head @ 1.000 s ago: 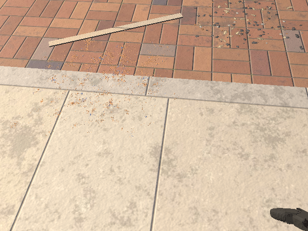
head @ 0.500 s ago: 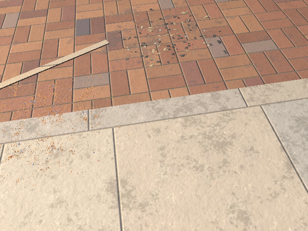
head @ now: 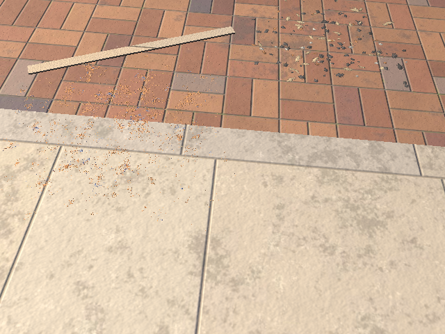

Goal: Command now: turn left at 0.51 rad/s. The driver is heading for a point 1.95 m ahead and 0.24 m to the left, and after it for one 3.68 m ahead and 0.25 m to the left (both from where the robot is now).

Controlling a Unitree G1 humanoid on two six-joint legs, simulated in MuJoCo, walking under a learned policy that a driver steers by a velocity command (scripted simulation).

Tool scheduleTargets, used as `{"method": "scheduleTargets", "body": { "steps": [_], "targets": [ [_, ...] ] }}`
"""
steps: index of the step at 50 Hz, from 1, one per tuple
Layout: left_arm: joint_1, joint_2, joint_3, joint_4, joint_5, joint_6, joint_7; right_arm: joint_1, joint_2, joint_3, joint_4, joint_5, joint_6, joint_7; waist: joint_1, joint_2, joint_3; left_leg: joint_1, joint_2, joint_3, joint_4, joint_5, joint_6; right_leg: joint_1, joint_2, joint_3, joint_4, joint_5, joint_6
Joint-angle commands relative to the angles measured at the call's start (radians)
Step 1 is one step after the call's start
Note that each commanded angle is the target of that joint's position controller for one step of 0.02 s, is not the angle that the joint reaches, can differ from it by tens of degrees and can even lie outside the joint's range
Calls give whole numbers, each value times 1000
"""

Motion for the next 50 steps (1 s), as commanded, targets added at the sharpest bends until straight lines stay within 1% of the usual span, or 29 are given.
{"method": "scheduleTargets", "body": {
  "steps": [1,3,5,8,9,10,11,12,13,15,17,23,26,28,30,31,32,33,34,35,36,37,38,39,40,42,44,46,50],
  "targets": [
    [11,45,8,-60,-6,-22,-6,-16,-176,-52,-75,4,9,-21,5,130,-167,204,209,-284,-144,245,174,-16,-1,23,-159,58,17],
    [12,48,7,-58,-8,-27,-15,-33,-184,-58,-87,5,18,-22,0,153,-162,160,204,-311,-155,173,172,49,11,23,-254,86,16],
    [32,68,14,-56,-14,-34,-28,-41,-180,-60,-97,11,23,-18,3,179,-166,108,186,-355,-192,-123,167,119,21,9,-349,106,1],
    [107,68,24,-35,-19,-52,-41,-69,-161,-53,-108,22,28,-16,63,188,-113,-58,124,-378,-189,-433,113,314,27,-31,-584,204,-56],
    [170,100,36,-21,-13,-59,-36,-70,-129,-44,-114,20,23,-16,89,125,-111,-183,77,-330,-87,-478,61,444,-65,41,-644,159,-97],
    [249,150,45,-13,2,-59,-27,-38,-36,-22,-112,11,16,-11,89,-78,-159,-296,-32,-151,264,-467,-9,543,-301,286,-727,-47,-161],
    [215,244,62,-16,50,-70,-47,-97,-74,-34,-180,18,-7,-7,64,-253,-39,-500,-48,-99,418,-376,-11,406,-448,630,-868,-280,-283],
    [136,191,52,-41,44,-88,-43,-108,-143,-52,-170,14,-20,-6,37,-186,30,-522,19,-124,529,-285,-14,363,-427,589,-884,-320,-294],
    [89,136,37,-44,21,-95,-33,-72,-167,-63,-144,13,-20,-1,15,-159,40,-537,27,-113,568,-201,-28,375,-374,473,-879,-244,-255],
    [91,107,25,-44,2,-98,-21,-34,-135,-59,-112,2,-18,8,23,-124,16,-515,52,-70,637,-87,-66,401,-307,297,-878,-60,-207],
    [146,97,21,-29,11,-110,-18,-53,-92,-48,-119,7,-25,19,49,-107,10,-504,68,-39,673,-2,-82,399,-282,175,-888,66,-199],
    [227,133,34,6,10,-108,-29,-150,-49,-29,-171,13,-35,44,104,-112,34,-491,104,14,436,104,-110,454,-295,-7,-901,248,-216],
    [257,152,41,35,-4,-104,-37,-204,-14,-11,-193,14,-42,61,125,-102,60,-396,106,66,286,88,-84,433,-309,-69,-901,295,-218],
    [267,165,44,56,-19,-100,-45,-212,-16,-7,-202,19,-47,70,117,-101,76,-322,97,95,203,32,-47,431,-324,-91,-894,323,-218],
    [270,185,49,76,-35,-92,-51,-201,-37,-12,-208,17,-52,76,91,-116,69,-234,69,128,132,-43,1,453,-346,-99,-848,473,-217],
    [257,199,50,83,-39,-88,-51,-143,-61,-25,-198,14,-54,75,43,-127,28,-124,34,155,92,-54,28,457,-344,-121,-765,691,-206],
    [244,193,44,90,-41,-84,-49,-1,-98,-50,-157,16,-55,72,-43,-106,-61,85,-9,179,19,15,62,429,-312,-183,-583,912,-178],
    [264,164,29,87,-32,-88,-43,159,-162,-82,-112,17,-50,59,-112,-77,-179,367,-13,146,35,50,86,296,-268,-230,-354,913,-138],
    [276,65,-8,31,6,-99,-45,291,-268,-103,-91,8,-45,38,-125,156,-315,725,257,-291,7,-69,195,-85,-167,-238,46,380,-65],
    [297,43,-23,34,-8,-126,-48,294,-270,-87,-101,5,-57,37,-96,256,-472,772,441,-727,-180,-173,313,-234,-41,-31,279,-110,-51],
    [221,131,4,26,-51,-136,-55,242,-187,-60,-97,-5,-69,44,-116,155,-351,682,420,-583,-203,-172,266,-324,-93,46,344,-46,-64],
    [165,131,2,12,-58,-139,-58,203,-147,-47,-84,-2,-74,44,-91,149,-225,541,380,-409,-199,-117,225,-340,-138,22,320,32,-86],
    [147,119,1,18,-38,-137,-52,134,-115,-36,-79,-1,-79,44,-51,87,-151,403,333,-305,-222,-75,193,-304,-179,18,250,121,-90],
    [161,117,6,28,-26,-125,-53,84,-79,-26,-81,-9,-87,46,-13,116,-108,304,294,-222,-255,-12,175,-252,-205,28,200,189,-90],
    [198,105,6,46,-29,-108,-58,51,-64,-23,-81,-15,-94,46,15,135,-91,240,271,-160,-294,22,166,-197,-212,35,188,241,-87],
    [224,71,0,64,-33,-81,-61,40,-65,-27,-62,-19,-117,44,40,107,-67,190,267,-68,-337,150,169,-183,-197,45,170,294,-71],
    [186,61,0,55,-30,-71,-55,51,-69,-30,-40,-28,-130,39,37,75,-25,181,258,16,-357,246,161,-231,-175,74,105,361,-56],
    [136,53,-3,38,-24,-77,-57,58,-71,-29,-23,-27,-132,30,29,67,-1,197,240,86,-367,298,143,-254,-150,78,-28,472,-52],
    [-4,17,-24,-2,-19,-89,-86,90,-103,-32,4,-17,-128,13,-25,42,41,245,244,174,-401,314,108,-214,-124,-14,-293,634,-72]
  ]
}}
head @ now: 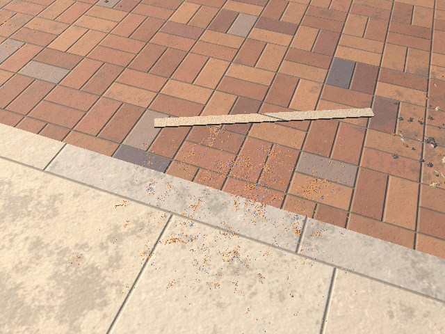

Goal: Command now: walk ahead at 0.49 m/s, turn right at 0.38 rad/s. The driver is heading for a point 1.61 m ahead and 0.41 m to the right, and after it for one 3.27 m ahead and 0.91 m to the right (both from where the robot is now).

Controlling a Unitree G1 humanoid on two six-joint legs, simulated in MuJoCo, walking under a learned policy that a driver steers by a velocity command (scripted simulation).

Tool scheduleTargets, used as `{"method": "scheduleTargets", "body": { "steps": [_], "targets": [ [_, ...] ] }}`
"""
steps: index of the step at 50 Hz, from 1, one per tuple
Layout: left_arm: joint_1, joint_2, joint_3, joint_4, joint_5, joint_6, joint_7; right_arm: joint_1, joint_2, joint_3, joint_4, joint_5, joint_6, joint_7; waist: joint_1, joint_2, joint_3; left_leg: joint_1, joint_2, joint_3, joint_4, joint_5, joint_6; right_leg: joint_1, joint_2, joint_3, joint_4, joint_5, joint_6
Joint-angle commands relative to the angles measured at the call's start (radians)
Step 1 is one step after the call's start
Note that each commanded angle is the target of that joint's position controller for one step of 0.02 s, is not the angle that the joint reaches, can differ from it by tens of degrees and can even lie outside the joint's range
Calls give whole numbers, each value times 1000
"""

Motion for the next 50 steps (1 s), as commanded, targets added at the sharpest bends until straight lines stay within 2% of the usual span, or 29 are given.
{"method": "scheduleTargets", "body": {
  "steps": [1,4,6,8,9,10,11,12,13,14,15,16,18,21,23,26,30,31,32,33,34,35,36,37,39,41,44,48,50],
  "targets": [
    [-113,14,-10,-94,3,-16,-23,-30,-158,-35,-48,9,-13,-16,-20,70,97,-76,283,-28,-118,404,91,40,8,-50,-150,94,-18],
    [-178,19,-13,-142,2,-20,-49,8,-179,-42,-23,19,16,-24,-33,67,106,71,322,1,-49,541,80,-11,27,-90,-225,9,-51],
    [-163,44,-2,-162,2,-17,-60,-4,-206,-49,-26,21,37,-35,-2,100,57,131,328,29,61,849,62,56,77,-146,-234,-95,-85],
    [-45,98,24,-152,2,-5,-59,-16,-235,-55,-35,21,56,-47,74,145,-40,149,322,46,277,1141,44,229,149,-194,-214,-206,-131],
    [101,148,51,-125,0,-2,-48,-36,-238,-53,-43,24,61,-51,158,133,-116,64,294,60,480,1119,24,448,182,-185,-267,-178,-168],
    [246,219,78,-101,0,9,-27,-28,-208,-38,-61,15,51,-54,223,38,-215,-163,244,59,777,808,-11,758,81,3,-305,-164,-224],
    [217,301,88,-108,-5,0,-23,100,-50,12,-104,-15,23,-26,84,-217,-305,-638,11,-48,1154,-273,-77,1115,-184,581,-370,-313,-431],
    [255,214,66,-124,-1,-7,-20,-7,-141,0,-112,18,-21,-5,170,-99,-408,-751,7,-260,1246,-318,-59,1173,-219,764,-502,-409,-448],
    [211,176,55,-122,8,-13,-17,-109,-181,-10,-153,54,-42,5,173,-44,-253,-816,62,-269,1202,-220,-37,1067,-194,616,-536,-353,-384],
    [142,157,49,-132,5,-16,-16,-137,-166,-3,-164,45,-53,1,124,62,-154,-791,106,-258,1102,-142,-30,909,-153,501,-542,-249,-351],
    [80,132,41,-145,5,-16,-16,-143,-165,-7,-158,21,-52,-5,83,97,-89,-740,134,-244,1013,-110,-40,776,-113,413,-554,-131,-329],
    [47,115,33,-160,19,-17,-11,-121,-171,-13,-156,10,-41,-6,49,69,-73,-673,152,-249,979,-85,-52,686,-88,363,-577,-49,-329],
    [22,117,32,-162,15,-19,-4,-90,-158,-12,-151,-1,-17,-9,19,42,-51,-628,163,-226,896,-64,-90,584,-61,304,-608,32,-331],
    [45,155,42,-142,9,-15,15,-166,-113,7,-176,-8,2,-15,35,23,-12,-597,147,-184,695,62,-140,457,-7,200,-616,71,-303],
    [57,168,46,-128,6,-1,26,-248,-93,16,-192,-10,1,-14,66,-6,1,-518,98,-162,508,219,-149,401,55,132,-565,140,-247],
    [122,178,51,-98,1,26,36,-312,-107,9,-210,5,-4,-6,104,-43,-49,-433,24,-164,359,348,-145,440,61,173,-490,120,-189],
    [72,145,47,-116,0,46,50,-248,-162,-22,-198,6,-12,0,44,-87,-83,-373,30,-223,239,294,-91,555,36,308,-311,57,-135],
    [47,123,42,-130,1,46,50,-191,-173,-29,-185,-4,-19,-4,9,-77,-111,-277,59,-213,179,389,-63,543,76,292,-217,38,-99],
    [56,63,22,-156,16,42,49,-104,-225,-40,-185,-24,-21,-13,-13,29,-231,-47,231,-344,221,638,5,445,140,226,18,-179,-50],
    [280,1,4,-136,21,38,42,-87,-246,-37,-194,-44,-4,-16,82,299,-359,233,503,-657,269,961,188,204,266,150,299,-848,11],
    [345,122,19,-119,2,43,36,-86,-234,-45,-185,-7,16,-11,83,322,-413,222,562,-825,223,635,246,121,179,130,450,-772,36],
    [229,184,40,-116,-8,60,41,-134,-164,-28,-214,-1,31,-18,41,209,-294,129,478,-694,182,428,205,73,139,98,508,-675,65],
    [140,197,47,-133,-6,80,49,-177,-128,-14,-218,-5,47,-24,31,144,-211,21,418,-570,157,311,164,61,114,58,497,-600,77],
    [97,188,48,-144,0,99,56,-210,-115,-4,-219,-7,58,-26,34,134,-144,-92,367,-495,130,273,153,86,96,46,479,-569,85],
    [102,118,32,-153,4,113,56,-237,-136,-8,-198,-18,65,-28,63,176,-73,-260,291,-364,72,277,145,197,88,5,367,-535,82],
    [112,73,17,-149,15,104,57,-233,-136,-11,-177,-16,62,-26,67,184,-96,-257,286,-306,73,406,171,255,93,-20,245,-538,80],
    [76,58,2,-151,25,95,49,-242,-153,-17,-157,0,68,-23,54,179,-151,-228,315,-280,87,473,195,347,71,-28,58,-475,66],
    [49,74,3,-148,23,99,32,-231,-172,-17,-130,17,87,-16,47,188,-128,-247,311,-284,90,240,181,459,83,-60,-171,-379,33],
    [80,62,1,-128,31,97,25,-223,-140,-3,-111,27,89,-11,76,165,-119,-330,272,-258,113,27,118,611,101,-81,-373,-277,-10]
  ]
}}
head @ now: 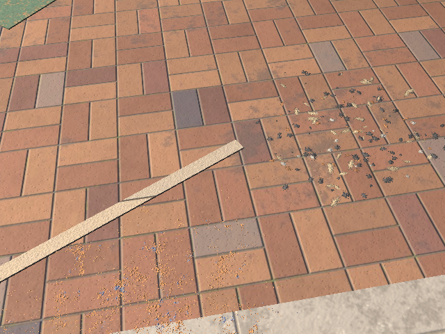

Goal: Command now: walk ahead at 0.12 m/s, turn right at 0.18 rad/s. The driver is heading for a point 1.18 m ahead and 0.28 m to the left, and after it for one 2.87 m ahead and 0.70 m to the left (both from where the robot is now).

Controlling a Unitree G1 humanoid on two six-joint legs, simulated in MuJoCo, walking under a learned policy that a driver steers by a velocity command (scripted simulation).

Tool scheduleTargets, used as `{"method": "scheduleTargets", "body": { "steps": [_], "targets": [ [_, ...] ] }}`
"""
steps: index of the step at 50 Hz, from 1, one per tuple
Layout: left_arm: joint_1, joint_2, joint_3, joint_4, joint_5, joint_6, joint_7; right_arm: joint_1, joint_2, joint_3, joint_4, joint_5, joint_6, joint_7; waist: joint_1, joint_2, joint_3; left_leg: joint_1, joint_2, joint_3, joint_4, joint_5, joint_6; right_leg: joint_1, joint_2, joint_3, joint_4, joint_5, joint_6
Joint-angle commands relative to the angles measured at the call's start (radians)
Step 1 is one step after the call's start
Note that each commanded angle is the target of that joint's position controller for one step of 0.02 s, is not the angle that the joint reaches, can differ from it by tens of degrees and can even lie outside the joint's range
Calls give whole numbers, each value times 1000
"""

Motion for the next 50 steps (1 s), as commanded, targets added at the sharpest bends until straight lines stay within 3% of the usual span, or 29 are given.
{"method": "scheduleTargets", "body": {
  "steps": [1,2,3,4,5,8,12,16,18,19,20,21,22,23,25,26,29,33,36,39,41,43,44,45,46,47,48,49,50],
  "targets": [
    [114,86,24,-29,16,-9,-4,-24,-82,-8,-42,5,-16,10,63,84,-163,-73,153,-163,-110,-266,81,310,-19,24,-221,95,-72],
    [147,146,33,-37,21,-8,5,-24,-41,7,-52,-20,-22,20,49,-76,-166,-177,60,-65,90,-387,4,361,-183,229,-278,0,-135],
    [172,250,65,-16,15,-10,-1,-57,-67,-5,-77,-4,-31,16,81,-280,-93,-269,-44,16,235,-390,-29,221,-298,433,-433,-369,-267],
    [150,231,63,-23,21,-32,-1,-123,-157,-32,-88,8,-37,10,115,-229,6,-316,2,-59,394,-367,-33,168,-302,495,-507,-456,-296],
    [124,194,52,-13,20,-53,4,-90,-177,-50,-77,19,-39,10,81,-226,29,-371,16,-81,466,-328,-27,183,-291,468,-507,-411,-281],
    [108,133,36,-4,-3,-88,9,-41,-128,-49,-33,8,-55,19,59,-146,2,-398,49,-87,469,-179,-22,266,-227,333,-485,-193,-230],
    [125,151,49,8,-9,-96,3,-93,-61,-21,-34,9,-76,41,81,-140,-34,-210,25,-37,225,-70,-34,212,-174,190,-472,-30,-214],
    [150,182,61,32,-24,-95,-12,-73,-98,-21,-35,22,-79,50,66,-135,-25,-54,16,-32,99,-61,-12,135,-210,212,-437,-93,-224],
    [139,156,52,39,-23,-91,-16,41,-118,-31,10,20,-81,45,6,-106,-40,110,-6,-15,51,-49,7,59,-183,191,-359,-111,-193],
    [140,119,39,43,-14,-91,-16,132,-136,-40,39,23,-82,37,-33,-81,-60,227,7,-39,30,-74,22,-3,-148,157,-263,-106,-165],
    [126,45,15,27,1,-95,-18,246,-204,-56,57,15,-87,26,-73,93,-105,361,178,-273,-72,-159,78,-117,-50,45,60,-95,-101],
    [142,27,10,-37,-10,-117,-11,312,-338,-86,65,3,-85,32,-67,363,-157,503,379,-716,-237,-440,243,-397,60,-25,371,-249,-49],
    [118,124,35,-28,-33,-131,-5,273,-256,-64,54,1,-92,37,-71,233,-113,460,392,-803,-290,-615,271,-489,9,65,524,-240,-55],
    [77,155,46,-29,-43,-137,-8,222,-199,-46,43,2,-98,35,-52,182,-39,405,356,-695,-283,-572,235,-533,-34,68,553,-141,-74],
    [66,123,43,-9,-18,-138,-8,148,-147,-29,26,-5,-98,33,-17,110,-10,325,270,-512,-287,-348,194,-499,-84,52,498,8,-72],
    [68,108,43,-5,-12,-137,-11,135,-134,-23,24,-10,-98,30,-2,117,-9,284,235,-440,-302,-258,178,-453,-101,50,464,61,-67],
    [48,77,38,-7,-7,-129,-16,156,-136,-24,34,-3,-102,21,2,94,-17,268,200,-315,-333,-19,186,-434,-99,16,373,173,-33],
    [-74,30,18,-44,-9,-137,-24,200,-152,-26,57,5,-91,5,-29,77,-4,258,169,-195,-339,171,171,-384,-78,-14,116,324,-9],
    [-172,21,10,-69,-18,-145,-44,252,-165,-28,80,12,-83,0,-62,71,22,266,178,-167,-341,168,168,-332,-52,-38,-23,405,-14],
    [-222,24,11,-89,-13,-157,-66,278,-166,-28,104,11,-63,-5,-58,73,34,310,191,-148,-266,350,146,-267,-15,-43,-118,417,-41],
    [-174,57,24,-77,-6,-161,-72,264,-182,-34,105,9,-54,-10,-16,101,-16,359,198,-149,-175,508,116,-179,12,-37,-145,380,-75],
    [23,115,52,-14,9,-162,-62,216,-190,-37,90,12,-47,-13,98,96,-143,350,143,-119,57,697,69,86,49,-66,-202,444,-124],
    [138,168,62,12,25,-160,-49,226,-156,-24,69,-5,-51,-14,135,29,-267,204,88,-98,274,496,28,358,-68,24,-143,759,-170],
    [172,221,60,8,48,-149,-40,395,-31,14,75,-27,-60,-2,65,-239,-432,-158,-63,-87,693,-323,-47,746,-390,378,-67,1130,-361],
    [214,152,50,12,25,-137,-44,457,-92,7,126,3,-64,5,105,-212,-593,-213,-86,-245,860,-569,-58,781,-444,525,-115,1026,-421],
    [141,127,43,5,12,-124,-41,350,-173,-22,103,34,-58,4,111,-130,-457,-264,-28,-239,882,-512,-60,641,-387,392,-168,888,-371],
    [56,94,32,6,5,-121,-37,248,-164,-22,69,36,-47,-6,84,-79,-321,-288,16,-189,823,-445,-67,493,-328,290,-212,783,-321],
    [-6,59,19,12,7,-122,-36,208,-146,-24,64,25,-29,-16,55,-36,-226,-261,46,-179,760,-400,-79,339,-289,216,-262,721,-297],
    [-54,50,17,19,19,-126,-36,225,-132,-28,65,18,-4,-25,14,-65,-188,-170,73,-177,698,-359,-87,202,-263,157,-309,651,-276]
  ]
}}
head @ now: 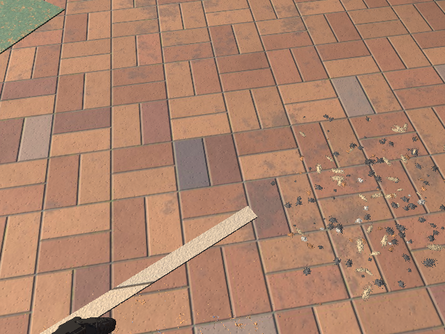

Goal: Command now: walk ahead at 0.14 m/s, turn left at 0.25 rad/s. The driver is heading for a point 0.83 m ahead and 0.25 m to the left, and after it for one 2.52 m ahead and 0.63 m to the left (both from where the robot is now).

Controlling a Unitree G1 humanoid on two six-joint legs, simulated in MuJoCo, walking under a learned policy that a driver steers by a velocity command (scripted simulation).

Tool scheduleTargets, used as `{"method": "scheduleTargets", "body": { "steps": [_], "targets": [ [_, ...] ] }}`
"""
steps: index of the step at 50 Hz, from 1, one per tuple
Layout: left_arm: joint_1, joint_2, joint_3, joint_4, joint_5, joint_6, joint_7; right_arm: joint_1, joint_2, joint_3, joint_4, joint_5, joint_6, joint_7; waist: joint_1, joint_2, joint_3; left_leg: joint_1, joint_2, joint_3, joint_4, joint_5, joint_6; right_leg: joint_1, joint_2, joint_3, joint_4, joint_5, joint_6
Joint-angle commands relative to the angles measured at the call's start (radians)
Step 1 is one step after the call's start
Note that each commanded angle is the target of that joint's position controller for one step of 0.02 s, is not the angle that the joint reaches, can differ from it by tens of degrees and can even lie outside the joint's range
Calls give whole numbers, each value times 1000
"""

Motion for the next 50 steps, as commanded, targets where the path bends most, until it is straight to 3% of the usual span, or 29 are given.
{"method": "scheduleTargets", "body": {
  "steps": [1,3,5,9,12,14,16,17,18,19,20,21,22,23,25,30,36,39,40,41,42,43,44,45,47,50],
  "targets": [
    [20,110,34,-14,14,-4,7,79,-84,-34,-51,-3,44,-24,-3,-128,-171,-66,84,-5,-23,70,-33,187,-279,205,-208,375,-197],
    [-18,138,45,-5,20,-4,13,98,-65,-37,-63,-10,67,-36,-22,-153,-149,-24,75,30,-81,90,-44,104,-279,143,-248,320,-214],
    [-22,161,55,9,12,3,28,56,-66,-40,-92,-15,77,-36,-12,-144,-151,-38,97,34,-141,159,-35,107,-296,115,-272,204,-218],
    [-29,184,64,31,1,32,54,-46,-79,-48,-147,-15,87,-21,17,-133,-137,-40,113,57,-248,240,-12,131,-317,81,-304,-20,-204],
    [-19,202,70,49,-9,53,56,-90,-87,-54,-177,-14,89,-7,33,-123,-126,-32,105,86,-330,211,7,191,-340,68,-279,-51,-191],
    [-21,213,74,59,-21,65,53,-91,-86,-58,-188,-13,88,4,24,-122,-124,7,90,112,-432,210,30,229,-344,51,-231,-40,-166],
    [-8,195,72,77,-36,78,53,-42,-97,-70,-175,-18,83,10,-3,-100,-129,116,44,142,-614,318,74,213,-299,-4,-115,-69,-95],
    [42,158,65,99,-32,84,50,-10,-147,-86,-174,-22,80,3,0,8,-109,179,83,35,-747,466,120,149,-231,-70,43,-148,-14],
    [57,104,51,69,13,83,42,-10,-266,-111,-203,-19,79,-18,52,315,-98,298,325,-314,-791,804,248,-114,-73,-161,353,-477,100],
    [-66,140,61,30,11,79,52,-7,-273,-106,-224,-54,57,-9,-20,271,-112,221,392,-448,-844,770,388,-210,5,18,548,-592,112],
    [-86,166,71,30,-8,81,55,-34,-242,-99,-228,-61,34,-3,-8,163,-120,221,346,-367,-849,724,366,-227,-17,86,632,-522,97],
    [-57,167,76,45,-18,84,61,-89,-222,-97,-234,-43,19,-5,25,117,-120,227,298,-298,-835,689,309,-237,-32,108,637,-429,86],
    [-36,171,81,68,-11,86,69,-129,-186,-87,-245,-23,17,-9,39,80,-132,237,269,-263,-825,669,267,-237,-42,119,627,-373,87],
    [-29,175,84,71,-5,86,73,-152,-171,-80,-251,-13,19,-16,50,86,-138,225,251,-240,-819,705,256,-215,-39,119,634,-326,94],
    [-21,160,83,72,-13,79,69,-139,-155,-72,-259,-18,24,-25,53,92,-171,244,227,-223,-809,764,259,-182,-19,121,629,-271,107],
    [-64,131,69,62,-21,70,61,-110,-181,-85,-271,-13,40,-40,21,110,-164,288,207,-267,-794,670,263,-141,-3,140,370,-240,133],
    [-38,155,71,67,-30,54,40,-149,-192,-91,-296,-13,57,-26,17,141,-152,212,188,-377,-770,658,269,17,27,148,182,-279,122],
    [35,163,75,84,-30,40,25,-195,-180,-86,-309,1,65,-26,57,138,-173,218,155,-403,-712,687,230,131,26,132,-28,-174,95],
    [71,171,79,97,-24,37,22,-199,-165,-80,-311,5,68,-30,72,121,-178,180,122,-379,-681,620,190,223,2,126,-144,-38,75],
    [86,221,89,96,-8,39,25,-159,-124,-69,-308,-6,68,-32,51,17,-195,82,55,-310,-578,427,137,337,-137,241,-175,54,26],
    [45,298,100,84,7,50,33,-100,-83,-58,-317,-14,60,-30,-15,-249,-160,-116,-122,-136,-410,23,72,401,-315,461,-178,288,-112],
    [53,254,89,76,23,47,31,-121,-165,-80,-317,-28,50,-32,30,-266,-152,-175,-106,-112,-183,-133,21,335,-427,582,-198,306,-256],
    [19,219,77,62,16,43,33,-115,-214,-99,-296,-18,49,-31,23,-182,-130,-177,-80,-133,-58,-76,7,309,-388,515,-194,258,-253],
    [-4,194,71,66,-2,43,36,-105,-200,-100,-276,-17,54,-30,9,-148,-124,-193,-64,-122,-34,5,-4,317,-315,432,-199,81,-198],
    [31,167,57,87,-31,42,42,-117,-131,-78,-267,-20,59,-25,39,-177,-86,-256,-46,-102,-60,119,-21,353,-245,393,-255,-267,-154],
    [107,193,60,112,-27,42,51,-190,-100,-58,-283,-9,31,-9,91,-201,-48,-260,-12,6,-216,168,-25,388,-226,371,-319,-374,-150]
  ]
}}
